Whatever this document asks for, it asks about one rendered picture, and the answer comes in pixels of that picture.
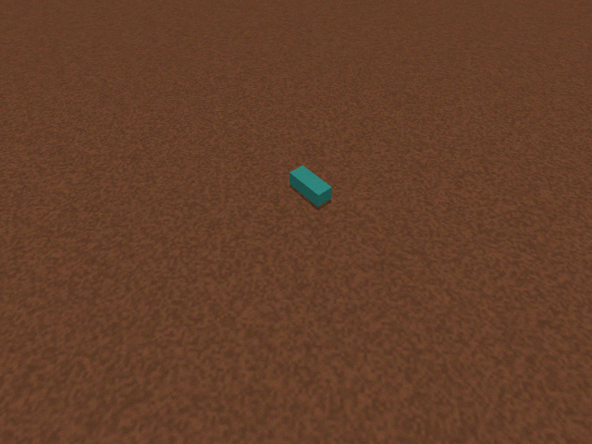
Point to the carton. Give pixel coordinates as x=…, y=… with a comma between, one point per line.
x=310, y=185

